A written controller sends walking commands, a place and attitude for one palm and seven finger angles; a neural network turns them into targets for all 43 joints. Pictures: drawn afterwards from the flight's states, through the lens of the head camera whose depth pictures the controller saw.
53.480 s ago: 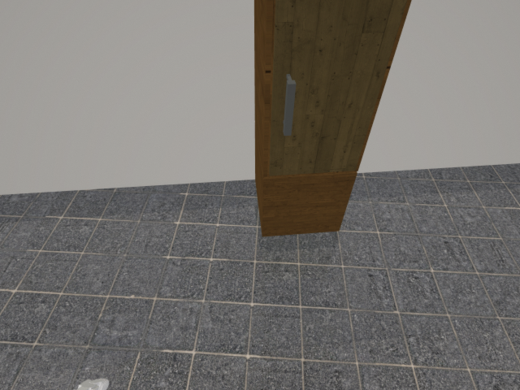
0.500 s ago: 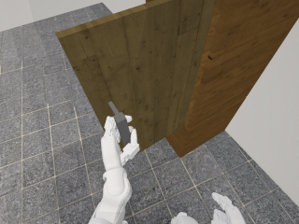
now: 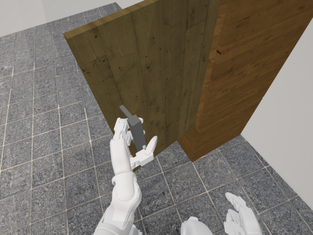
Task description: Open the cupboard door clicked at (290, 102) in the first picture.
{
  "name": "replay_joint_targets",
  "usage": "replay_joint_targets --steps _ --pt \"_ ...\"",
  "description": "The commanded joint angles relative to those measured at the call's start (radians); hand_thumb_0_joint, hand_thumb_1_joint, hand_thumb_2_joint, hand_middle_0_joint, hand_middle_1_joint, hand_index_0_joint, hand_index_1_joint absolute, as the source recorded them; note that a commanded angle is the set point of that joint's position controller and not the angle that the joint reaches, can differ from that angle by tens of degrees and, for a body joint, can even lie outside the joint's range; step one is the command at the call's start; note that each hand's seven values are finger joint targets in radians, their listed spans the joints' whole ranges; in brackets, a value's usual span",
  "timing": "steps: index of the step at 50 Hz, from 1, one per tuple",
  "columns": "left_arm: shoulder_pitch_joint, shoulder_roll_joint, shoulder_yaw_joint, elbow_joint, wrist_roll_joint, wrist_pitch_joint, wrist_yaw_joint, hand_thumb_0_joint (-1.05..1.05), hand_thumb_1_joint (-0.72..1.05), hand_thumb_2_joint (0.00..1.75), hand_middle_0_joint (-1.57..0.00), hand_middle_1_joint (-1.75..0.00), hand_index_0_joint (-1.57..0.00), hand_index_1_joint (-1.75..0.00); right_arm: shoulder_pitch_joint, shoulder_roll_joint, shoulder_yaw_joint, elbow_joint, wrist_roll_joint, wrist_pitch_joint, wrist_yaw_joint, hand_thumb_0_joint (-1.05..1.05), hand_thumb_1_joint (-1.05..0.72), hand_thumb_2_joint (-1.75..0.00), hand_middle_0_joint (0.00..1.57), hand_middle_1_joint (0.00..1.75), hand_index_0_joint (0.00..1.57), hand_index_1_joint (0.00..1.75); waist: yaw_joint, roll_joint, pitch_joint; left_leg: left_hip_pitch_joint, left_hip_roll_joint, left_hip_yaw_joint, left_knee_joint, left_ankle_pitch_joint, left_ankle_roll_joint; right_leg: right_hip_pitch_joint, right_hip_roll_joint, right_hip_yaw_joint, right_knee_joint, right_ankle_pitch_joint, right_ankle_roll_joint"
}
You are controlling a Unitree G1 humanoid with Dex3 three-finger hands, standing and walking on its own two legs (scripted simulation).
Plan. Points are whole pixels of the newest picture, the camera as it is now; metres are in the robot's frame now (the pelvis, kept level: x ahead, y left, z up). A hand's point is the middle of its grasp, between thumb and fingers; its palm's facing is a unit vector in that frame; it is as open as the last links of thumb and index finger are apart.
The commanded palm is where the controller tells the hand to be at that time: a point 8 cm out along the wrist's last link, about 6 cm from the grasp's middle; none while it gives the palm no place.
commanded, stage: open thumb and fingers to let go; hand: left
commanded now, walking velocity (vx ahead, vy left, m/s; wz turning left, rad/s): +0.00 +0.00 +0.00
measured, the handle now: (134, 133) +0.37 +0.07 +0.04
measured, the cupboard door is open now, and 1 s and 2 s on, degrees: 99 99 99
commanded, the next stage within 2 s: slide the hand sideways off the handle in 0.52 s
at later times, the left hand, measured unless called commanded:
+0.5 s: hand (147, 147) +0.32 +0.04 +0.04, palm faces +0.16 -0.99 -0.03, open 15.2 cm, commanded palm +0.29 +0.09 +0.04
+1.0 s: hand (139, 159) +0.29 +0.05 +0.05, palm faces -0.25 -0.96 +0.06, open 16.3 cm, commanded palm +0.27 +0.11 +0.04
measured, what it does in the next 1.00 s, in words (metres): stands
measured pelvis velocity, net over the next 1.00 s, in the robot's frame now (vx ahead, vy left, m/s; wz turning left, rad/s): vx -0.01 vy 0.05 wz -0.03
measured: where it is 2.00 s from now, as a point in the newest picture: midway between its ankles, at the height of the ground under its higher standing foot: outside the picture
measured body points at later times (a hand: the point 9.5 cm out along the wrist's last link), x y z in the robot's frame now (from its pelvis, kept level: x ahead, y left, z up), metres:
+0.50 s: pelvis -0.02 +0.03 +0.00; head +0.05 +0.01 +0.44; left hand +0.31 +0.09 +0.05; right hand +0.13 -0.20 -0.12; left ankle -0.01 +0.15 -0.67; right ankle +0.04 -0.06 -0.67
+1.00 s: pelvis -0.01 +0.05 +0.00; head +0.05 +0.03 +0.45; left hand +0.30 +0.10 +0.05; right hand +0.14 -0.19 -0.09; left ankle -0.01 +0.15 -0.67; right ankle +0.04 -0.06 -0.67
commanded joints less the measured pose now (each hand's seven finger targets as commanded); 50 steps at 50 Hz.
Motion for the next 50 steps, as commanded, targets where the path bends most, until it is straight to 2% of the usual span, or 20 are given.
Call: replay_joint_targets --steps 1,5,9,11,14,19,21,25,31,32,33,35,36,38,41,42,43,44,46,50 --pt "-0.237 -0.013 0.006 -0.206 0.016 -0.096 -0.014 0.00 -0.22 0.42 -0.32 -1.23 -0.32 -1.23 -0.029 -0.079 -0.025 -0.130 0.005 -0.046 -0.015 0.00 -0.90 -0.90 0.20 0.30 0.20 0.30 -0.024 -0.174 -0.300 -0.060 -0.056 -0.004 -0.055 0.132 0.046 0.416 -0.042 0.242 -0.232 0.185 0.085" --pt "-0.279 -0.019 0.006 -0.144 0.016 -0.091 -0.009 0.00 -0.50 0.30 -0.30 -1.20 -0.30 -1.20 -0.034 -0.080 -0.023 -0.126 0.005 -0.048 -0.016 0.00 -0.90 -0.90 0.20 0.30 0.20 0.30 -0.031 -0.177 -0.259 -0.066 -0.056 0.002 -0.056 0.093 0.049 0.369 -0.040 0.245 -0.253 0.071 0.084" --pt "-0.316 -0.044 -0.005 -0.128 0.016 -0.088 0.008 0.00 -0.50 0.30 -0.28 -1.10 -0.28 -1.10 -0.036 -0.081 -0.022 -0.129 0.006 -0.050 -0.012 0.00 -0.90 -0.90 0.20 0.30 0.20 0.30 -0.025 -0.127 -0.266 -0.042 -0.055 0.007 -0.067 0.092 0.051 0.333 -0.024 0.213 -0.241 0.029 0.071" --pt "-0.319 -0.054 -0.012 -0.133 0.023 -0.091 0.021 0.00 -0.50 0.30 -0.27 -1.00 -0.27 -1.00 -0.032 -0.088 -0.025 -0.134 0.004 -0.051 -0.008 0.00 -0.90 -0.90 0.20 0.30 0.20 0.30 -0.018 -0.119 -0.290 -0.021 -0.053 0.001 -0.079 0.113 0.052 0.326 -0.010 0.175 -0.212 0.063 0.061" --pt "-0.345 -0.081 -0.032 -0.107 0.036 -0.092 0.044 0.00 -0.50 0.30 -0.24 -0.85 -0.24 -0.85 -0.018 -0.087 -0.027 -0.127 0.000 -0.054 -0.002 0.00 -0.90 -0.90 0.20 0.30 0.20 0.30 -0.030 -0.133 -0.291 -0.009 -0.047 -0.001 -0.084 0.119 0.051 0.298 0.001 0.139 -0.185 0.089 0.063" --pt "-0.391 -0.090 -0.039 -0.083 0.056 -0.084 0.079 0.00 -0.50 0.30 -0.20 -0.60 -0.20 -0.60 -0.024 -0.090 -0.025 -0.125 -0.003 -0.050 0.002 0.00 -0.90 -0.90 0.20 0.30 0.20 0.30 -0.028 -0.122 -0.279 -0.007 -0.046 -0.004 -0.094 0.104 0.051 0.269 0.010 0.121 -0.175 0.064 0.057" --pt "-0.379 -0.078 -0.022 -0.079 0.054 -0.077 0.087 0.00 -0.50 0.30 -0.18 -0.50 -0.18 -0.50 -0.030 -0.093 -0.024 -0.132 -0.004 -0.047 0.001 0.00 -0.90 -0.90 0.20 0.30 0.20 0.30 -0.013 -0.112 -0.295 -0.003 -0.047 -0.004 -0.101 0.121 0.050 0.284 0.014 0.118 -0.172 0.080 0.052" --pt "-0.419 -0.094 -0.031 -0.074 0.042 -0.071 0.099 0.00 -0.50 0.30 -0.15 -0.30 -0.15 -0.30 -0.031 -0.089 -0.019 -0.124 -0.005 -0.041 -0.001 0.00 -0.90 -0.90 0.20 0.30 0.20 0.30 -0.026 -0.123 -0.281 -0.001 -0.044 -0.003 -0.107 0.106 0.049 0.276 0.015 0.113 -0.178 0.063 0.056" --pt "-0.427 -0.097 -0.018 -0.049 0.037 -0.065 0.116 0.00 -0.50 0.30 -0.15 -0.30 -0.15 -0.30 -0.047 -0.087 -0.014 -0.118 -0.004 -0.034 -0.007 0.00 -0.90 -0.90 0.20 0.30 0.20 0.30 -0.021 -0.140 -0.284 0.000 -0.046 -0.007 -0.113 0.100 0.050 0.277 0.018 0.112 -0.184 0.045 0.056" --pt "-0.419 -0.011 -0.249 -0.046 0.181 -0.090 -0.108 0.00 -0.50 0.30 -0.15 -0.30 -0.15 -0.30 0.028 -0.120 -0.013 -0.086 -0.006 -0.029 -0.006 0.00 -0.90 -0.90 0.20 0.30 0.20 0.30 -0.113 -0.169 -0.241 0.018 -0.038 -0.002 -0.083 0.117 0.069 0.248 0.011 0.125 -0.151 0.155 0.053" --pt "-0.496 0.053 -0.180 -0.105 0.145 -0.131 -0.222 0.00 -0.50 0.30 -0.15 -0.30 -0.15 -0.30 0.040 -0.119 -0.022 -0.122 0.008 -0.035 -0.010 0.00 -0.90 -0.90 0.20 0.30 0.20 0.30 -0.090 -0.124 -0.296 0.005 -0.048 -0.006 -0.072 0.133 0.074 0.272 -0.002 0.128 -0.130 0.199 0.048" --pt "-0.499 0.104 -0.159 -0.124 0.114 -0.160 -0.352 0.00 -0.50 0.30 -0.15 -0.30 -0.15 -0.30 0.034 -0.117 -0.024 -0.133 0.017 -0.037 -0.023 0.00 -0.90 -0.90 0.20 0.30 0.20 0.30 -0.074 -0.095 -0.356 0.017 -0.052 -0.008 -0.068 0.144 0.075 0.318 -0.005 0.143 -0.116 0.237 0.047" --pt "-0.492 0.091 -0.180 -0.145 0.080 -0.152 -0.423 0.00 -0.50 0.30 -0.15 -0.30 -0.15 -0.30 0.039 -0.121 -0.022 -0.152 0.028 -0.041 -0.023 0.00 -0.90 -0.90 0.20 0.30 0.20 0.30 -0.075 -0.055 -0.363 0.039 -0.055 -0.006 -0.069 0.154 0.075 0.316 -0.004 0.143 -0.113 0.245 0.044" --pt "-0.455 0.061 -0.170 -0.123 -0.037 -0.109 -0.538 0.00 -0.50 0.30 -0.15 -0.30 -0.15 -0.30 0.036 -0.123 -0.015 -0.177 0.058 -0.049 -0.027 0.00 -0.90 -0.90 0.20 0.30 0.20 0.30 -0.072 -0.053 -0.311 0.059 -0.056 -0.013 -0.095 0.130 0.072 0.311 0.003 0.138 -0.148 0.201 0.046" --pt "-0.347 -0.004 -0.124 -0.115 -0.201 -0.020 -0.586 0.00 -0.50 0.30 -0.15 -0.30 -0.15 -0.30 0.018 -0.130 -0.002 -0.210 0.092 -0.060 -0.031 0.00 -0.90 -0.90 0.20 0.30 0.20 0.30 -0.051 -0.119 -0.250 0.074 -0.052 -0.024 -0.151 0.125 0.065 0.326 0.016 0.106 -0.197 0.129 0.051" --pt "-0.295 0.004 -0.090 -0.119 -0.229 -0.005 -0.579 0.00 -0.50 0.30 -0.15 -0.30 -0.15 -0.30 0.021 -0.133 -0.003 -0.215 0.094 -0.063 -0.029 0.00 -0.90 -0.90 0.20 0.30 0.20 0.30 -0.037 -0.166 -0.243 0.062 -0.051 -0.024 -0.159 0.131 0.062 0.343 0.015 0.100 -0.200 0.121 0.057" --pt "-0.269 0.019 -0.066 -0.138 -0.237 0.002 -0.567 0.00 -0.50 0.30 -0.15 -0.30 -0.15 -0.30 0.018 -0.137 -0.003 -0.223 0.096 -0.064 -0.027 0.00 -0.90 -0.90 0.20 0.30 0.20 0.30 -0.027 -0.171 -0.231 0.058 -0.050 -0.022 -0.165 0.125 0.060 0.337 0.014 0.096 -0.203 0.103 0.057" --pt "-0.267 0.037 -0.046 -0.180 -0.231 -0.007 -0.546 0.00 -0.50 0.30 -0.15 -0.30 -0.15 -0.30 0.021 -0.140 -0.006 -0.227 0.092 -0.067 -0.025 0.00 -0.90 -0.90 0.20 0.30 0.20 0.30 -0.022 -0.190 -0.247 0.055 -0.050 -0.026 -0.160 0.136 0.060 0.338 0.012 0.093 -0.187 0.112 0.057" --pt "-0.211 0.067 -0.032 -0.209 -0.179 -0.036 -0.501 0.00 -0.50 0.30 -0.15 -0.30 -0.15 -0.30 0.022 -0.138 -0.009 -0.237 0.080 -0.070 -0.011 0.00 -0.90 -0.90 0.20 0.30 0.20 0.30 -0.001 -0.141 -0.235 0.048 -0.048 -0.024 -0.145 0.169 0.057 0.299 0.012 0.087 -0.147 0.147 0.049" --pt "-0.117 0.094 -0.060 -0.274 -0.062 -0.103 -0.455 0.00 -0.50 0.30 -0.15 -0.30 -0.15 -0.30 0.040 -0.131 -0.024 -0.247 0.056 -0.067 0.025 0.00 -0.90 -0.90 0.20 0.30 0.20 0.30 -0.004 -0.089 -0.240 0.028 -0.042 -0.018 -0.086 0.191 0.057 0.234 0.007 0.098 -0.086 0.177 0.043"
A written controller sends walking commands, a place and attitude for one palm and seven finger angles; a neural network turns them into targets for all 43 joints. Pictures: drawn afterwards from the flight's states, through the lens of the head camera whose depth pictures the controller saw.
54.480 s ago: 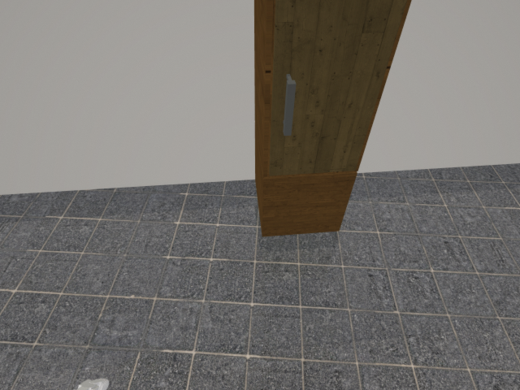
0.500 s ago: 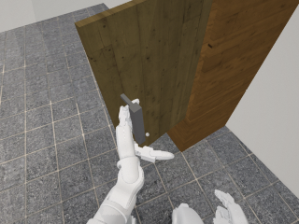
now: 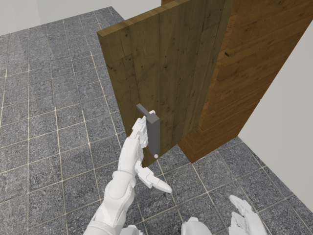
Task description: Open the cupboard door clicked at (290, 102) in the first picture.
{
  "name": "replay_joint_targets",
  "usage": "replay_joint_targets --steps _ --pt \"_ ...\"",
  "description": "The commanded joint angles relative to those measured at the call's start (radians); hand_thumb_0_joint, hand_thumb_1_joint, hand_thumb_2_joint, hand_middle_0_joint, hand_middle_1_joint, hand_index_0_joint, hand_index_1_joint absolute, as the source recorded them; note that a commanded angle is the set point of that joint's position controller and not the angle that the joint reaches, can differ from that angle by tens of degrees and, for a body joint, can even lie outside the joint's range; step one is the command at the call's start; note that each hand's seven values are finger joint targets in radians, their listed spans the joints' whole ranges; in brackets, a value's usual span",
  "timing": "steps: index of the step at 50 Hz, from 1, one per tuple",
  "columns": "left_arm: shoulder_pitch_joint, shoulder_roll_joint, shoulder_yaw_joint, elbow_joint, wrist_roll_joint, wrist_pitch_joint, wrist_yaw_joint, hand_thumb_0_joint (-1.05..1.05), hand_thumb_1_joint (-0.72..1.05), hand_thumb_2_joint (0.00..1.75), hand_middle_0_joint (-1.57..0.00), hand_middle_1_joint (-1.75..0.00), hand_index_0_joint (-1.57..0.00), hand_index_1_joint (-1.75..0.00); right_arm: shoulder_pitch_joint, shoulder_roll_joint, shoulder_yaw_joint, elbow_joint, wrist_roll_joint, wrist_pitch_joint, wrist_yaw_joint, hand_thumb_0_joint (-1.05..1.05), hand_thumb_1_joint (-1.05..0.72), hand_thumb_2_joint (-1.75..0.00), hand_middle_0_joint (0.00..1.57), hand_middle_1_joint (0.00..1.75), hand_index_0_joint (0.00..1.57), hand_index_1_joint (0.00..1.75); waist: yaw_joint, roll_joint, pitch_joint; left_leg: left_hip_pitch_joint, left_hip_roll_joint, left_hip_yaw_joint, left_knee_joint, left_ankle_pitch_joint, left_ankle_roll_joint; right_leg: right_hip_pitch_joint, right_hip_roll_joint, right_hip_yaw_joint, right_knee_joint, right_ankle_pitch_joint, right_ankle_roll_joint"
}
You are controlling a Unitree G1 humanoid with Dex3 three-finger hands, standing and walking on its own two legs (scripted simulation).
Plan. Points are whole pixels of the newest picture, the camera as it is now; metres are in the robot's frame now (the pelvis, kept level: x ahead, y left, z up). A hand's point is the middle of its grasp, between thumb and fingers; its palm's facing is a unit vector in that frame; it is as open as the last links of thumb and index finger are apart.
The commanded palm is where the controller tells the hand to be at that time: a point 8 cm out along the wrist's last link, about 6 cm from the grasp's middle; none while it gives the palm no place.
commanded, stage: slide the hand sideways off the handle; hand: left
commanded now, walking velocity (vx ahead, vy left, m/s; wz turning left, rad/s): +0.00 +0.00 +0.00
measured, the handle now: (148, 131) +0.37 +0.04 +0.04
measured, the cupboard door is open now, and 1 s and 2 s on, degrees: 99 99 99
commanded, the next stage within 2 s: draw the hand back to the body in 0.82 s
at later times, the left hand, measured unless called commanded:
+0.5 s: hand (139, 177) +0.25 +0.05 +0.03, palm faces -0.23 -0.97 +0.00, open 16.3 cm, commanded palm +0.23 +0.12 +0.04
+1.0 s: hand (120, 191) +0.22 +0.09 +0.04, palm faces -0.19 -0.98 -0.03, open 16.3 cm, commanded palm +0.20 +0.15 +0.05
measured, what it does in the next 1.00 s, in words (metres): stands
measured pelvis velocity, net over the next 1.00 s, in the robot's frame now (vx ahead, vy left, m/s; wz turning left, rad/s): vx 0.00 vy -0.01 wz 0.01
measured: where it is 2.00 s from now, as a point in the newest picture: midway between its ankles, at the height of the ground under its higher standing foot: outside the picture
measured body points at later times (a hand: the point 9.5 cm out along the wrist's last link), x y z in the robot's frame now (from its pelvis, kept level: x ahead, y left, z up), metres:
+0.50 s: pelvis +0.02 +0.00 -0.02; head +0.09 -0.01 +0.43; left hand +0.26 +0.11 +0.04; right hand +0.21 -0.22 -0.10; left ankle -0.01 +0.11 -0.67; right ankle +0.05 -0.11 -0.67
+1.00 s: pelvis +0.00 -0.01 -0.03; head +0.07 -0.02 +0.42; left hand +0.22 +0.14 +0.05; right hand +0.19 -0.23 -0.10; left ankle -0.01 +0.11 -0.67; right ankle +0.05 -0.11 -0.67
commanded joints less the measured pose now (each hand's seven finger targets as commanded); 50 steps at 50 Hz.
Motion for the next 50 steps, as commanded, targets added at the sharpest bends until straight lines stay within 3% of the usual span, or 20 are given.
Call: replay_joint_targets --steps 1,5,10,11,14,17,19,21,23,28,31,35,41,44,46,47,50 --pt "-0.058 0.033 -0.013 -0.289 0.096 -0.129 0.020 0.00 -0.50 0.30 -0.15 -0.30 -0.15 -0.30 -0.051 -0.097 -0.048 -0.158 -0.014 -0.036 0.022 0.00 -0.90 -0.90 0.20 0.30 0.20 0.30 0.017 -0.082 -0.252 -0.003 -0.014 -0.066 -0.097 0.200 -0.007 0.227 0.032 0.048 -0.065 0.148 -0.023" --pt "-0.002 0.059 -0.006 -0.371 0.092 -0.101 -0.004 0.00 -0.50 0.30 -0.15 -0.30 -0.15 -0.30 -0.059 -0.095 -0.047 -0.187 -0.006 -0.018 0.018 0.00 -0.90 -0.90 0.20 0.30 0.20 0.30 0.022 -0.036 -0.270 0.007 -0.018 -0.059 -0.094 0.189 -0.010 0.248 0.032 0.055 -0.069 0.151 -0.023" --pt "0.042 0.058 -0.007 -0.532 0.032 -0.068 -0.016 0.00 -0.50 0.30 -0.15 -0.30 -0.15 -0.30 -0.061 -0.088 -0.040 -0.210 0.005 -0.022 -0.007 0.00 -0.90 -0.90 0.20 0.30 0.20 0.30 0.001 -0.079 -0.298 0.031 -0.014 -0.072 -0.089 0.223 -0.007 0.283 0.039 0.046 -0.073 0.195 -0.012" --pt "0.059 0.064 -0.004 -0.567 0.028 -0.072 -0.020 0.00 -0.50 0.30 -0.15 -0.30 -0.15 -0.30 -0.069 -0.090 -0.038 -0.216 0.005 -0.028 -0.013 0.00 -0.90 -0.90 0.20 0.30 0.20 0.30 0.007 -0.084 -0.315 0.035 -0.014 -0.078 -0.083 0.250 -0.006 0.289 0.040 0.044 -0.062 0.216 -0.014" --pt "0.142 0.049 -0.026 -0.581 0.020 -0.077 -0.041 0.00 -0.50 0.30 -0.15 -0.30 -0.15 -0.30 -0.058 -0.083 -0.036 -0.210 0.005 -0.045 -0.020 0.00 -0.90 -0.90 0.20 0.30 0.20 0.30 -0.007 -0.094 -0.280 0.021 -0.012 -0.080 -0.071 0.240 -0.006 0.266 0.040 0.041 -0.060 0.218 -0.008" --pt "0.199 0.077 -0.013 -0.534 0.031 -0.062 -0.070 0.00 -0.50 0.30 -0.15 -0.30 -0.15 -0.30 -0.049 -0.091 -0.035 -0.205 0.005 -0.051 -0.023 0.00 -0.90 -0.90 0.20 0.30 0.20 0.30 -0.015 -0.117 -0.219 -0.026 -0.012 -0.082 -0.059 0.196 -0.006 0.233 0.038 0.043 -0.061 0.173 -0.005" --pt "0.222 0.094 -0.006 -0.539 0.041 -0.044 -0.092 0.00 -0.50 0.30 -0.15 -0.30 -0.15 -0.30 -0.051 -0.094 -0.037 -0.214 0.006 -0.049 -0.024 0.00 -0.90 -0.90 0.20 0.30 0.20 0.30 -0.009 -0.090 -0.211 -0.029 -0.014 -0.081 -0.057 0.173 -0.008 0.211 0.037 0.044 -0.057 0.142 -0.007" --pt "0.293 0.124 0.023 -0.561 0.041 -0.019 -0.106 0.00 -0.50 0.30 -0.15 -0.30 -0.15 -0.30 -0.051 -0.094 -0.037 -0.230 0.006 -0.047 -0.024 0.00 -0.90 -0.90 0.20 0.30 0.20 0.30 0.015 -0.064 -0.238 -0.026 -0.018 -0.078 -0.056 0.211 -0.009 0.238 0.036 0.047 -0.045 0.178 -0.012" --pt "0.329 0.144 0.048 -0.616 0.031 -0.006 -0.114 0.00 -0.50 0.30 -0.15 -0.30 -0.15 -0.30 -0.049 -0.089 -0.036 -0.248 0.008 -0.044 -0.025 0.00 -0.90 -0.90 0.20 0.30 0.20 0.30 0.023 -0.047 -0.262 -0.013 -0.019 -0.073 -0.053 0.241 -0.012 0.257 0.035 0.047 -0.038 0.212 -0.012" --pt "0.416 0.161 0.095 -0.736 -0.013 -0.037 -0.109 0.00 -0.50 0.30 -0.15 -0.30 -0.15 -0.30 -0.044 -0.077 -0.035 -0.259 0.007 -0.058 -0.030 0.00 -0.90 -0.90 0.20 0.30 0.20 0.30 0.028 -0.036 -0.299 -0.004 -0.020 -0.071 -0.028 0.307 -0.014 0.288 0.039 0.048 -0.019 0.290 -0.011" --pt "0.446 0.160 0.086 -0.748 -0.031 -0.071 -0.131 0.00 -0.50 0.30 -0.15 -0.30 -0.15 -0.30 -0.044 -0.084 -0.036 -0.256 0.007 -0.072 -0.033 0.00 -0.90 -0.90 0.20 0.30 0.20 0.30 0.006 -0.082 -0.261 -0.046 -0.019 -0.074 -0.004 0.272 -0.009 0.276 0.042 0.059 -0.028 0.275 -0.006" --pt "0.471 0.175 0.071 -0.721 -0.022 -0.080 -0.179 0.00 -0.50 0.30 -0.15 -0.30 -0.15 -0.30 -0.037 -0.097 -0.042 -0.253 0.009 -0.083 -0.035 0.00 -0.90 -0.90 0.20 0.30 0.20 0.30 -0.018 -0.064 -0.193 -0.088 -0.017 -0.075 0.018 0.176 -0.009 0.188 0.041 0.065 -0.030 0.147 -0.002" --pt "0.482 0.253 0.161 -0.750 -0.042 -0.037 -0.207 0.00 -0.50 0.30 -0.15 -0.30 -0.15 -0.30 -0.050 -0.104 -0.043 -0.275 0.015 -0.085 -0.050 0.00 -0.90 -0.90 0.20 0.30 0.20 0.30 0.003 -0.060 -0.218 -0.124 -0.020 -0.068 0.034 0.138 -0.008 0.203 0.038 0.088 -0.040 0.056 -0.004" --pt "0.455 0.224 0.152 -0.802 -0.064 -0.045 -0.190 0.00 -0.50 0.30 -0.15 -0.30 -0.15 -0.30 -0.048 -0.099 -0.038 -0.279 0.016 -0.100 -0.053 0.00 -0.90 -0.90 0.20 0.30 0.20 0.30 0.008 -0.009 -0.242 -0.098 -0.022 -0.071 0.030 0.145 -0.011 0.188 0.040 0.072 -0.028 0.057 -0.005" --pt "0.451 0.220 0.151 -0.820 -0.072 -0.052 -0.179 0.00 -0.50 0.30 -0.15 -0.30 -0.15 -0.30 -0.045 -0.102 -0.039 -0.275 0.016 -0.111 -0.055 0.00 -0.90 -0.90 0.20 0.30 0.20 0.30 0.006 -0.034 -0.269 -0.093 -0.020 -0.077 0.035 0.175 -0.008 0.203 0.043 0.069 -0.023 0.088 -0.006" --pt "0.470 0.241 0.171 -0.849 -0.081 -0.055 -0.176 0.00 -0.50 0.30 -0.15 -0.30 -0.15 -0.30 -0.039 -0.100 -0.040 -0.278 0.016 -0.114 -0.054 0.00 -0.90 -0.90 0.20 0.30 0.20 0.30 0.015 -0.031 -0.295 -0.082 -0.021 -0.072 0.029 0.182 -0.009 0.230 0.042 0.076 -0.029 0.100 -0.004" --pt "0.487 0.298 0.215 -0.878 -0.075 -0.031 -0.175 0.00 -0.50 0.30 -0.15 -0.30 -0.15 -0.30 -0.032 -0.104 -0.039 -0.284 0.026 -0.109 -0.059 0.00 -0.90 -0.90 0.20 0.30 0.20 0.30 0.019 -0.016 -0.272 -0.049 -0.023 -0.066 -0.017 0.154 -0.007 0.258 0.042 0.077 -0.072 0.062 -0.001"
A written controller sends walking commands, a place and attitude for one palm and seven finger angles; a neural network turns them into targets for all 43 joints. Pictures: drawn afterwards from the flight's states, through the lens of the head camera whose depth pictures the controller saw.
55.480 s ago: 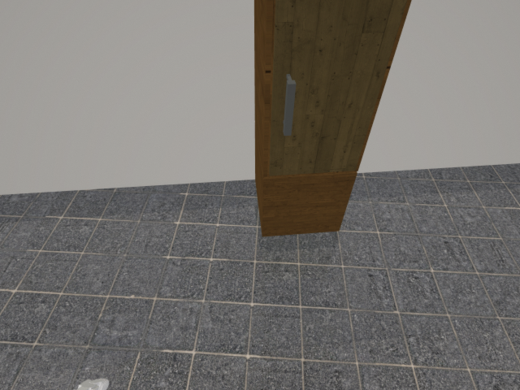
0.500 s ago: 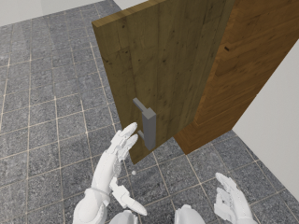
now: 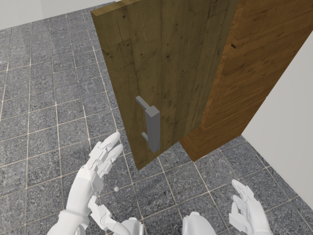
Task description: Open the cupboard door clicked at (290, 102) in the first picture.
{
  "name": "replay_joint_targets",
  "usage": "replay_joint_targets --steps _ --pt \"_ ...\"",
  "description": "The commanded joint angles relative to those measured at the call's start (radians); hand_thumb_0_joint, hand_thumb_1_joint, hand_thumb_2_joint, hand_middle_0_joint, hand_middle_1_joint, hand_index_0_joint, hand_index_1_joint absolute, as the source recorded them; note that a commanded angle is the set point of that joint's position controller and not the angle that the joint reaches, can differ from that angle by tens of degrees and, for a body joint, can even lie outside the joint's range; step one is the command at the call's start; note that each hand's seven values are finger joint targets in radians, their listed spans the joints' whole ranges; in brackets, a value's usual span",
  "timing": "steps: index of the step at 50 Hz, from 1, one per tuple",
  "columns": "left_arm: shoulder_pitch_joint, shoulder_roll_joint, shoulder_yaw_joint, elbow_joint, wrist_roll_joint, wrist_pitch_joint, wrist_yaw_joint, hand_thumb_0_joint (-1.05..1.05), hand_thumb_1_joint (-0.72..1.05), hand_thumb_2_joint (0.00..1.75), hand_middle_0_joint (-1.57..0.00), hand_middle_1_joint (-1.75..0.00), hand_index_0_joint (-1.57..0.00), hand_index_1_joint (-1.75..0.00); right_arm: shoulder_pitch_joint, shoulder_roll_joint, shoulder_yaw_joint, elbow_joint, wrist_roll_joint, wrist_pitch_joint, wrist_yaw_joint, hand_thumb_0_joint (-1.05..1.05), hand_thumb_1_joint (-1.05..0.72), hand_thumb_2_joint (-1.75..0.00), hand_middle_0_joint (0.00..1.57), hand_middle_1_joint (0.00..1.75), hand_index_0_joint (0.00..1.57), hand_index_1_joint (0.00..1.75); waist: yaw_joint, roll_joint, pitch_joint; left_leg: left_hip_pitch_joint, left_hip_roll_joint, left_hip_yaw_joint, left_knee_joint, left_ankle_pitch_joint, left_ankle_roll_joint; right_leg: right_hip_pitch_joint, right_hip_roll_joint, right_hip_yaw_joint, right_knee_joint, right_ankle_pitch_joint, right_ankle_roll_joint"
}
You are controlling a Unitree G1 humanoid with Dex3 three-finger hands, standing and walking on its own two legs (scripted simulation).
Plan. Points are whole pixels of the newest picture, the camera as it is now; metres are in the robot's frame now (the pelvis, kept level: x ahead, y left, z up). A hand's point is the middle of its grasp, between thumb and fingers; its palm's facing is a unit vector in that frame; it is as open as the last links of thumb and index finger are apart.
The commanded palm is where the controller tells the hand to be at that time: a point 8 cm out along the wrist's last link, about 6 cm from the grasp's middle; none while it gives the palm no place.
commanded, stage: draw the hand back to the body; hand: left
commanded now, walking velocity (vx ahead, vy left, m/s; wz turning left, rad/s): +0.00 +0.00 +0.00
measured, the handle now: (148, 126) +0.37 +0.04 +0.07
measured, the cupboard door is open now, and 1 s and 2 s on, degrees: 99 99 99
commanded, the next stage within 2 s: step back with the hand held close in 1.50 s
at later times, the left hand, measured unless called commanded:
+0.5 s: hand (64, 173) +0.22 +0.17 +0.15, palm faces -0.06 -0.98 -0.20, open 15.9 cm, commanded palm +0.19 +0.23 +0.17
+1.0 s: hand out of the picture +0.24 +0.26 +0.23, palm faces +0.35 -0.83 -0.42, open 10.5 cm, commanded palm +0.19 +0.31 +0.25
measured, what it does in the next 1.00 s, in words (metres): rises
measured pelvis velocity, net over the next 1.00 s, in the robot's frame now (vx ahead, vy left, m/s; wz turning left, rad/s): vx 0.05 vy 0.03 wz -0.02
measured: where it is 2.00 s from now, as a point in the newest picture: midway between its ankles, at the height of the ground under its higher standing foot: outside the picture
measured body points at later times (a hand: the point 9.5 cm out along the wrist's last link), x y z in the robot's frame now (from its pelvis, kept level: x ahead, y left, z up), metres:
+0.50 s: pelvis +0.02 +0.01 +0.05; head +0.03 +0.01 +0.50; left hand +0.22 +0.22 +0.16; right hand +0.20 -0.22 +0.00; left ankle -0.01 +0.12 -0.64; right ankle +0.05 -0.10 -0.64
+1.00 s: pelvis +0.05 +0.03 +0.09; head +0.03 +0.00 +0.54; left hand +0.21 +0.30 +0.26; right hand +0.23 -0.19 +0.01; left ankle -0.01 +0.12 -0.64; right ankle +0.05 -0.10 -0.64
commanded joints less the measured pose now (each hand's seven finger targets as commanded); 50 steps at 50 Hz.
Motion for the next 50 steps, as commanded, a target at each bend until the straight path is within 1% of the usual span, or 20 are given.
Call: replay_joint_targets --steps 1,3,4,5,9,11,15,18,21,22,23,24,25,28,29,35,38,42,45,50 --pt "-0.017 0.117 0.095 -0.305 -0.011 -0.056 0.009 0.00 -0.50 0.30 -0.15 -0.30 -0.15 -0.30 -0.037 -0.106 -0.037 -0.176 0.011 -0.053 -0.018 0.00 -0.90 -0.90 0.20 0.30 0.20 0.30 0.005 -0.046 -0.237 0.066 -0.047 -0.028 -0.223 0.257 0.013 0.372 0.030 0.115 -0.250 0.144 0.014" --pt "-0.013 0.120 0.108 -0.261 -0.015 -0.010 0.001 0.00 -0.50 0.30 -0.15 -0.30 -0.15 -0.30 -0.035 -0.105 -0.032 -0.173 0.018 -0.045 -0.023 0.00 -0.90 -0.90 0.20 0.30 0.20 0.30 -0.009 -0.072 -0.163 0.059 -0.045 -0.024 -0.249 0.202 0.013 0.361 0.027 0.119 -0.299 0.066 0.024" --pt "-0.017 0.115 0.108 -0.255 -0.019 0.008 -0.007 0.00 -0.50 0.30 -0.15 -0.30 -0.15 -0.30 -0.042 -0.109 -0.028 -0.172 0.022 -0.045 -0.026 0.00 -0.90 -0.90 0.20 0.30 0.20 0.30 -0.012 -0.060 -0.134 0.066 -0.044 -0.025 -0.264 0.184 0.013 0.359 0.027 0.120 -0.318 0.035 0.024" --pt "-0.005 0.110 0.111 -0.247 -0.031 0.028 -0.015 0.00 -0.50 0.30 -0.15 -0.30 -0.15 -0.30 -0.042 -0.108 -0.025 -0.177 0.025 -0.045 -0.030 0.00 -0.90 -0.90 0.20 0.30 0.20 0.30 -0.015 -0.091 -0.111 0.066 -0.044 -0.021 -0.272 0.166 0.015 0.364 0.026 0.124 -0.345 0.002 0.029" --pt "-0.015 0.141 0.178 -0.243 -0.080 0.064 -0.046 0.00 -0.50 0.30 -0.15 -0.30 -0.15 -0.30 -0.053 -0.115 -0.014 -0.173 0.030 -0.058 -0.046 0.00 -0.90 -0.90 0.20 0.30 0.20 0.30 -0.002 -0.104 -0.091 0.104 -0.041 -0.020 -0.311 0.156 0.015 0.410 0.022 0.129 -0.401 -0.042 0.031" --pt "-0.020 0.169 0.216 -0.266 -0.098 0.060 -0.054 0.00 -0.50 0.30 -0.15 -0.30 -0.15 -0.30 -0.058 -0.119 -0.013 -0.169 0.031 -0.069 -0.053 0.00 -0.90 -0.90 0.20 0.30 0.20 0.30 0.002 -0.087 -0.101 0.133 -0.038 -0.021 -0.322 0.184 0.016 0.438 0.025 0.128 -0.410 -0.013 0.028" --pt "0.006 0.171 0.228 -0.330 -0.117 0.035 -0.070 0.00 -0.50 0.30 -0.15 -0.30 -0.15 -0.30 -0.043 -0.114 -0.009 -0.151 0.032 -0.096 -0.052 0.00 -0.90 -0.90 0.20 0.30 0.20 0.30 0.011 0.006 -0.127 0.232 -0.034 -0.035 -0.373 0.284 0.009 0.475 0.040 0.075 -0.378 0.169 0.022" --pt "0.002 0.182 0.238 -0.333 -0.126 0.041 -0.087 0.00 -0.43 0.33 -0.15 -0.30 -0.15 -0.30 -0.041 -0.118 -0.010 -0.131 0.035 -0.109 -0.049 0.00 -0.90 -0.90 0.20 0.30 0.20 0.30 0.003 0.030 -0.102 0.271 -0.028 -0.045 -0.398 0.323 0.005 0.487 0.046 0.056 -0.381 0.226 0.023" --pt "0.022 0.208 0.275 -0.312 -0.133 0.072 -0.109 0.00 -0.32 0.37 -0.16 -0.30 -0.16 -0.30 -0.052 -0.121 -0.011 -0.116 0.038 -0.116 -0.050 0.00 -0.90 -0.90 0.20 0.30 0.20 0.30 0.009 0.014 -0.067 0.293 -0.023 -0.050 -0.422 0.353 0.005 0.512 0.048 0.049 -0.405 0.258 0.021" --pt "0.070 0.297 0.294 -0.415 0.008 0.104 0.052 0.00 -0.29 0.39 -0.16 -0.30 -0.16 -0.30 -0.041 -0.103 -0.021 -0.114 0.015 -0.090 -0.079 0.00 -0.90 -0.90 0.20 0.30 0.20 0.30 0.069 0.012 -0.089 0.321 -0.002 -0.030 -0.486 0.384 0.013 0.573 0.026 0.084 -0.443 0.254 0.015" --pt "0.144 0.211 0.258 -0.381 0.029 0.144 0.125 0.00 -0.26 0.40 -0.16 -0.30 -0.16 -0.30 -0.034 -0.082 -0.015 -0.111 0.011 -0.079 -0.084 0.00 -0.90 -0.90 0.20 0.30 0.20 0.30 0.044 0.015 -0.031 0.329 -0.004 -0.026 -0.504 0.372 0.008 0.556 0.026 0.076 -0.468 0.242 0.018" --pt "0.147 0.181 0.236 -0.393 0.037 0.164 0.157 0.00 -0.22 0.42 -0.16 -0.30 -0.16 -0.30 -0.031 -0.085 -0.012 -0.108 0.008 -0.074 -0.084 0.00 -0.90 -0.90 0.20 0.30 0.20 0.30 0.036 0.001 -0.011 0.333 -0.002 -0.031 -0.514 0.373 0.005 0.557 0.024 0.068 -0.474 0.245 0.020" --pt "0.138 0.185 0.241 -0.406 0.055 0.176 0.185 0.00 -0.18 0.43 -0.16 -0.30 -0.16 -0.30 -0.032 -0.086 -0.008 -0.095 0.007 -0.066 -0.082 0.00 -0.90 -0.90 0.20 0.30 0.20 0.30 0.038 0.028 -0.001 0.346 0.003 -0.034 -0.527 0.403 0.003 0.580 0.023 0.061 -0.477 0.260 0.019" --pt "0.122 0.222 0.264 -0.446 0.086 0.191 0.241 0.00 -0.08 0.48 -0.16 -0.30 -0.16 -0.30 -0.045 -0.090 -0.005 -0.078 0.002 -0.063 -0.088 0.00 -0.90 -0.90 0.20 0.30 0.20 0.30 0.038 0.026 -0.017 0.425 0.010 -0.033 -0.556 0.486 0.005 0.628 0.024 0.059 -0.511 0.322 0.021" --pt "0.118 0.227 0.269 -0.444 0.093 0.194 0.252 0.00 -0.05 0.50 -0.17 -0.30 -0.17 -0.30 -0.050 -0.088 -0.004 -0.070 -0.001 -0.063 -0.090 0.00 -0.90 -0.90 0.20 0.30 0.20 0.30 0.038 0.007 -0.012 0.448 0.012 -0.034 -0.571 0.490 0.006 0.639 0.024 0.056 -0.525 0.323 0.023" --pt "0.052 0.253 0.314 -0.442 0.112 0.192 0.298 0.00 0.17 0.58 -0.17 -0.30 -0.17 -0.30 -0.076 -0.093 0.005 -0.022 -0.007 -0.086 -0.095 0.00 -0.90 -0.90 0.20 0.30 0.20 0.30 0.043 0.016 0.017 0.549 0.018 -0.045 -0.664 0.547 -0.003 0.715 0.025 0.049 -0.595 0.337 0.024" --pt "0.032 0.266 0.341 -0.433 0.114 0.187 0.306 0.00 0.27 0.63 -0.18 -0.30 -0.18 -0.30 -0.090 -0.094 0.007 0.004 -0.010 -0.095 -0.091 0.00 -0.90 -0.90 0.20 0.30 0.20 0.30 0.052 0.049 0.029 0.597 0.022 -0.049 -0.701 0.633 -0.015 0.759 0.025 0.046 -0.623 0.376 0.023" --pt "0.036 0.278 0.388 -0.408 0.109 0.181 0.303 0.00 0.41 0.69 -0.18 -0.30 -0.18 -0.30 -0.118 -0.093 0.003 0.032 -0.013 -0.097 -0.081 0.00 -0.90 -0.90 0.20 0.30 0.20 0.30 0.063 0.002 0.046 0.645 0.029 -0.042 -0.744 0.705 -0.022 0.818 0.028 0.042 -0.662 0.428 0.025" --pt "0.027 0.299 0.438 -0.409 0.102 0.172 0.300 0.00 0.51 0.74 -0.19 -0.30 -0.19 -0.30 -0.130 -0.093 -0.001 0.048 -0.015 -0.093 -0.072 0.00 -0.90 -0.90 0.20 0.30 0.20 0.30 0.071 0.017 0.054 0.674 0.030 -0.032 -0.769 0.759 -0.027 0.855 0.029 0.045 -0.691 0.473 0.024" --pt "-0.017 0.338 0.517 -0.391 0.091 0.162 0.296 0.00 0.69 0.81 -0.19 -0.30 -0.19 -0.30 -0.152 -0.093 -0.009 0.065 -0.015 -0.074 -0.068 0.00 -0.90 -0.90 0.20 0.30 0.20 0.30 0.076 0.009 0.083 0.700 0.029 -0.017 -0.810 0.718 -0.020 0.889 0.034 0.054 -0.738 0.475 0.024"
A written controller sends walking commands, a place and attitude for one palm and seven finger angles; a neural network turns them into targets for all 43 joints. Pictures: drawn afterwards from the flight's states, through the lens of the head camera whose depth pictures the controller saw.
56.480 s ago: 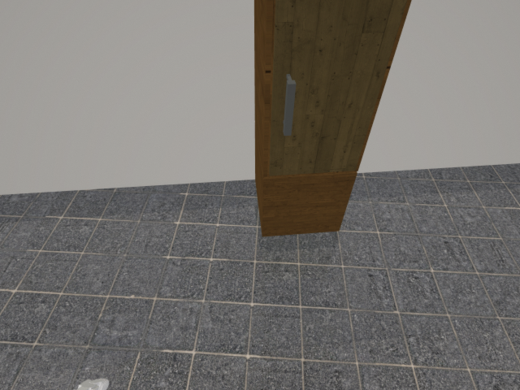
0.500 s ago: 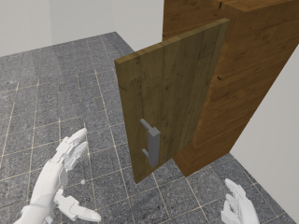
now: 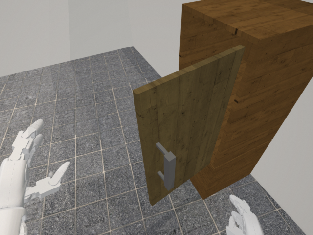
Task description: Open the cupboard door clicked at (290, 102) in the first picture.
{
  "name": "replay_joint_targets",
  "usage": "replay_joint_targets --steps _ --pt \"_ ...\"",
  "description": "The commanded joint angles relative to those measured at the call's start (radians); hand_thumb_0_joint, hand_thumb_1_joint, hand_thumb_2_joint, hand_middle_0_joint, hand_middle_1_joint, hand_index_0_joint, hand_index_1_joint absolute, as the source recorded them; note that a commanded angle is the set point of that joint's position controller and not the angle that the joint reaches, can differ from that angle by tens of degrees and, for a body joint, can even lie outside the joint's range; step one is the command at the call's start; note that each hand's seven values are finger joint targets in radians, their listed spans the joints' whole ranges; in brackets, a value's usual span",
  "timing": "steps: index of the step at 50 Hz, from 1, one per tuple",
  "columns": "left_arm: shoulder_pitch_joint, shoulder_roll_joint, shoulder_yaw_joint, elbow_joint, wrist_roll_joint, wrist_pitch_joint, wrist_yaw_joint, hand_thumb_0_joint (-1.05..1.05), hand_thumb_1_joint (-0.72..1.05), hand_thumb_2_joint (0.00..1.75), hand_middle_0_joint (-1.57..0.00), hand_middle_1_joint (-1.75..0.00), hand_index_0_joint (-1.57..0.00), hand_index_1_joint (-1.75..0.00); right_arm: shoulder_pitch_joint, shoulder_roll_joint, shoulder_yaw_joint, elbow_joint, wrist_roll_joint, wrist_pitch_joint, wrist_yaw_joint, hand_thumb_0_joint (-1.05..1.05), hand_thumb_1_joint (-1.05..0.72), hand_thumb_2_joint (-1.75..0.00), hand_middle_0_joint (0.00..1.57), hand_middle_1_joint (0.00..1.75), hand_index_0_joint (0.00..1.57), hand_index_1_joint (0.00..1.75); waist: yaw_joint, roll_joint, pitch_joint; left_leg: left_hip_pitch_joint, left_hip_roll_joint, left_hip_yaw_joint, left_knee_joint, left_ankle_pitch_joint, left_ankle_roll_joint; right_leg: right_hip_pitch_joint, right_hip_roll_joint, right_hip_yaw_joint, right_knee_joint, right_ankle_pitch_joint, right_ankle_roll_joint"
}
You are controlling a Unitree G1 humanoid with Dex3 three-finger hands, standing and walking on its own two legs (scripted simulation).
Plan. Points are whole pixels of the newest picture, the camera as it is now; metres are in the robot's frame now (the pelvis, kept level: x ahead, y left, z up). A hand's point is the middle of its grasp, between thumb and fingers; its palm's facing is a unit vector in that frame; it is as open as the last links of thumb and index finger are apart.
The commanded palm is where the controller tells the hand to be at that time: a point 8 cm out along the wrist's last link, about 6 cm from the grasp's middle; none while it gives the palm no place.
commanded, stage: draw the hand back to the body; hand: left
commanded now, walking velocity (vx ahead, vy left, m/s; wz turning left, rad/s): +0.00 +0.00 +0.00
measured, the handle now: (164, 167) +0.32 +0.02 -0.03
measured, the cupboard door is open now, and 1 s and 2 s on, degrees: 99 99 99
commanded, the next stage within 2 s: step back with the hand held close in 0.50 s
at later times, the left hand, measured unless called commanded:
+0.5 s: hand (43, 173) +0.18 +0.24 +0.16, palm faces +0.43 -0.80 -0.42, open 7.4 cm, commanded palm +0.13 +0.28 +0.17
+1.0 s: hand (31, 184) +0.16 +0.25 +0.16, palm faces +0.33 -0.78 -0.53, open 7.4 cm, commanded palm +0.10 +0.29 +0.18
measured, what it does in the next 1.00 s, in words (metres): shifts its weight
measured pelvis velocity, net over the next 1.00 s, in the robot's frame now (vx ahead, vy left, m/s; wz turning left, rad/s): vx -0.05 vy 0.00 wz -0.03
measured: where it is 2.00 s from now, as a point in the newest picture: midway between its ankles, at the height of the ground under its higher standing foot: outside the picture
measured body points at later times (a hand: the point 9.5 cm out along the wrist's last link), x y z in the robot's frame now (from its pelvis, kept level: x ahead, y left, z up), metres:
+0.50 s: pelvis -0.01 -0.02 +0.01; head -0.03 -0.04 +0.46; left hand +0.15 +0.28 +0.18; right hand +0.17 -0.24 -0.08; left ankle -0.06 +0.09 -0.74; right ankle +0.01 -0.12 -0.74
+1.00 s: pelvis -0.05 +0.00 +0.00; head -0.04 +0.00 +0.45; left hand +0.13 +0.29 +0.19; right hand +0.12 -0.26 -0.07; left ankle -0.06 +0.09 -0.74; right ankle +0.01 -0.12 -0.74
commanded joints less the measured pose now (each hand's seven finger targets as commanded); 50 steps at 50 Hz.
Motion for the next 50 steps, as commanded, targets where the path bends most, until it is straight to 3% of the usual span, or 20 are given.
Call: replay_joint_targets --steps 1,3,6,7,10,15,20,22,26,30,31,32,33,35,36,38,43,47,50 --pt "-0.087 0.190 0.188 -0.183 -0.007 -0.075 0.019 0.00 0.73 0.82 -0.19 -0.30 -0.19 -0.30 -0.128 -0.107 -0.049 -0.139 0.000 -0.037 -0.012 0.00 -0.90 -0.90 0.20 0.30 0.20 0.30 0.014 -0.017 -0.030 -0.052 0.047 -0.043 -0.110 0.445 -0.041 0.148 0.012 0.035 -0.074 0.240 -0.029" --pt "-0.111 0.196 0.207 -0.198 -0.010 -0.083 0.020 0.00 0.80 0.86 -0.20 -0.30 -0.20 -0.30 -0.128 -0.105 -0.050 -0.135 0.001 -0.033 -0.009 0.00 -0.90 -0.90 0.20 0.30 0.20 0.30 0.013 0.026 -0.037 -0.041 0.044 -0.039 -0.123 0.431 -0.041 0.160 0.011 0.038 -0.083 0.232 -0.029" --pt "-0.134 0.225 0.250 -0.198 -0.014 -0.092 0.022 0.00 0.90 0.90 -0.20 -0.30 -0.20 -0.30 -0.139 -0.109 -0.057 -0.126 -0.002 -0.033 -0.011 0.00 -0.90 -0.90 0.20 0.30 0.20 0.30 0.018 0.007 -0.048 -0.020 0.041 -0.033 -0.128 0.430 -0.032 0.179 0.012 0.044 -0.103 0.252 -0.030" --pt "-0.118 0.184 0.215 -0.174 -0.015 -0.091 0.017 0.00 0.90 0.90 -0.20 -0.30 -0.20 -0.30 -0.134 -0.107 -0.055 -0.122 -0.003 -0.031 -0.009 0.00 -0.90 -0.90 0.20 0.30 0.20 0.30 0.009 0.005 -0.026 -0.023 0.041 -0.032 -0.134 0.432 -0.031 0.172 0.010 0.042 -0.105 0.253 -0.027" --pt "-0.115 0.148 0.173 -0.149 -0.015 -0.087 0.007 0.00 0.90 0.90 -0.20 -0.30 -0.20 -0.30 -0.136 -0.116 -0.065 -0.117 0.001 -0.025 -0.002 0.00 -0.90 -0.90 0.20 0.30 0.20 0.30 0.002 -0.015 -0.009 -0.011 0.043 -0.026 -0.139 0.404 -0.022 0.156 0.012 0.044 -0.124 0.236 -0.022" --pt "-0.129 0.188 0.202 -0.170 -0.012 -0.095 0.011 0.00 0.90 0.90 -0.20 -0.30 -0.20 -0.30 -0.149 -0.117 -0.071 -0.118 -0.003 -0.022 -0.005 0.00 -0.90 -0.90 0.20 0.30 0.20 0.30 0.013 -0.029 -0.047 -0.002 0.034 -0.023 -0.148 0.373 -0.013 0.190 0.012 0.053 -0.133 0.237 -0.023" --pt "-0.140 0.215 0.222 -0.223 -0.005 -0.108 0.019 0.00 0.90 0.90 -0.20 -0.30 -0.20 -0.30 -0.154 -0.110 -0.067 -0.115 -0.006 -0.036 -0.009 0.00 -0.90 -0.90 0.20 0.30 0.20 0.30 0.017 0.034 -0.071 0.011 0.029 -0.027 -0.150 0.397 -0.019 0.207 0.012 0.057 -0.133 0.253 -0.028" --pt "-0.136 0.207 0.217 -0.209 -0.006 -0.104 0.019 0.00 0.90 0.90 -0.20 -0.30 -0.20 -0.30 -0.158 -0.106 -0.065 -0.109 -0.006 -0.039 -0.008 0.00 -0.90 -0.90 0.20 0.30 0.20 0.30 0.016 0.043 -0.041 0.005 0.030 -0.029 -0.156 0.384 -0.023 0.196 0.012 0.055 -0.139 0.241 -0.029" --pt "-0.119 0.184 0.202 -0.133 -0.010 -0.098 0.010 0.00 0.90 0.90 -0.20 -0.30 -0.20 -0.30 -0.163 -0.110 -0.072 -0.101 -0.001 -0.034 -0.006 0.00 -0.90 -0.90 0.20 0.30 0.20 0.30 0.011 -0.051 0.031 -0.009 0.036 -0.024 -0.163 0.330 -0.016 0.160 0.020 0.057 -0.167 0.201 -0.026" --pt "-0.130 0.176 0.197 -0.136 -0.012 -0.108 0.006 0.00 0.90 0.90 -0.20 -0.30 -0.20 -0.30 -0.160 -0.109 -0.073 -0.101 0.000 -0.030 -0.004 0.00 -0.90 -0.90 0.20 0.30 0.20 0.30 0.010 -0.026 0.015 -0.006 0.032 -0.019 -0.170 0.281 -0.011 0.161 0.017 0.063 -0.175 0.156 -0.024" --pt "-0.216 0.231 0.234 -0.156 -0.012 -0.113 0.014 0.00 0.90 0.90 -0.20 -0.30 -0.20 -0.30 -0.168 -0.116 -0.072 -0.093 -0.001 -0.032 -0.008 0.00 -0.90 -0.90 0.20 0.30 0.20 0.30 0.011 0.001 0.001 0.001 0.029 -0.020 -0.171 0.269 -0.012 0.167 0.015 0.070 -0.179 0.151 -0.027" --pt "-0.255 0.306 0.325 -0.169 -0.007 -0.148 0.020 0.00 0.90 0.90 -0.20 -0.30 -0.20 -0.30 -0.145 -0.135 -0.072 -0.132 0.006 -0.010 -0.013 0.00 -0.90 -0.90 0.20 0.30 0.20 0.30 -0.049 -0.054 0.076 -0.078 0.045 -0.042 -0.140 0.191 0.000 0.052 -0.026 0.163 -0.222 0.179 -0.025" --pt "-0.152 0.244 0.285 -0.095 -0.006 -0.149 0.010 0.00 0.90 0.90 -0.20 -0.30 -0.20 -0.30 -0.141 -0.124 -0.077 -0.120 0.000 0.005 -0.012 0.00 -0.90 -0.90 0.20 0.30 0.20 0.30 -0.046 -0.114 0.048 -0.066 0.040 -0.047 -0.114 0.172 0.005 0.039 -0.050 0.170 -0.237 0.158 -0.026" --pt "-0.111 0.228 0.259 -0.126 -0.003 -0.153 0.005 0.00 0.90 0.90 -0.20 -0.30 -0.20 -0.30 -0.153 -0.126 -0.079 -0.131 -0.003 0.020 -0.006 0.00 -0.90 -0.90 0.20 0.30 0.20 0.30 -0.048 -0.112 0.011 -0.051 0.035 -0.033 -0.084 0.194 0.003 0.025 -0.071 0.186 -0.242 0.179 -0.031" --pt "-0.112 0.236 0.262 -0.163 0.000 -0.165 0.007 0.00 0.90 0.90 -0.20 -0.30 -0.20 -0.30 -0.157 -0.132 -0.079 -0.131 -0.006 0.023 -0.009 0.00 -0.90 -0.90 0.20 0.30 0.20 0.30 -0.046 -0.045 -0.020 -0.055 0.036 -0.034 -0.087 0.227 0.000 0.048 -0.076 0.171 -0.214 0.237 -0.038" --pt "-0.051 0.225 0.254 -0.187 -0.002 -0.170 0.013 0.00 0.90 0.90 -0.20 -0.30 -0.20 -0.30 -0.146 -0.134 -0.081 -0.146 -0.007 0.029 -0.009 0.00 -0.90 -0.90 0.20 0.30 0.20 0.30 -0.047 -0.004 -0.099 -0.063 0.049 -0.038 -0.100 0.300 -0.007 0.103 -0.067 0.146 -0.151 0.327 -0.035" --pt "0.031 0.270 0.311 -0.253 -0.008 -0.166 0.028 0.00 0.90 0.90 -0.20 -0.30 -0.20 -0.30 -0.146 -0.132 -0.099 -0.181 0.001 0.055 -0.014 0.00 -0.90 -0.90 0.20 0.30 0.20 0.30 -0.040 -0.038 -0.200 -0.094 0.069 -0.052 -0.073 0.478 -0.020 0.167 -0.056 0.119 -0.038 0.528 -0.028" --pt "0.067 0.273 0.334 -0.235 -0.012 -0.165 0.035 0.00 0.90 0.90 -0.20 -0.30 -0.20 -0.30 -0.149 -0.124 -0.106 -0.188 0.004 0.074 -0.018 0.00 -0.90 -0.90 0.20 0.30 0.20 0.30 -0.045 -0.068 -0.154 -0.166 0.070 -0.068 -0.070 0.424 -0.024 0.133 -0.064 0.132 -0.024 0.493 -0.034" --pt "0.064 0.262 0.329 -0.227 -0.008 -0.168 0.038 0.00 0.90 0.90 -0.20 -0.30 -0.20 -0.30 -0.147 -0.132 -0.110 -0.192 0.003 0.078 -0.020 0.00 -0.90 -0.90 0.20 0.30 0.20 0.30 -0.048 -0.050 -0.102 -0.230 0.086 -0.087 -0.103 0.305 -0.006 0.092 -0.047 0.136 -0.023 0.349 -0.023"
